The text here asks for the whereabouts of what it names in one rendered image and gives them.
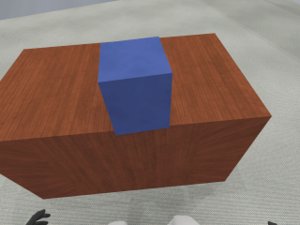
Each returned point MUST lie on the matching pedestal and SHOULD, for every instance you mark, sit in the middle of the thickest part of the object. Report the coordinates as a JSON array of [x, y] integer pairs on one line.
[[57, 138]]

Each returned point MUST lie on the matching carton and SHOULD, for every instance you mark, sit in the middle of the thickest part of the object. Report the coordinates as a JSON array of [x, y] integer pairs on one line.
[[135, 80]]

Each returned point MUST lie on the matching left robot hand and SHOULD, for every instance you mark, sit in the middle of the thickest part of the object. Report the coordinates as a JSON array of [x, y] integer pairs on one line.
[[37, 216]]

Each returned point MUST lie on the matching right robot thigh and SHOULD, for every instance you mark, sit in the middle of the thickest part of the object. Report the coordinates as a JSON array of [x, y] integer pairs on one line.
[[183, 220]]

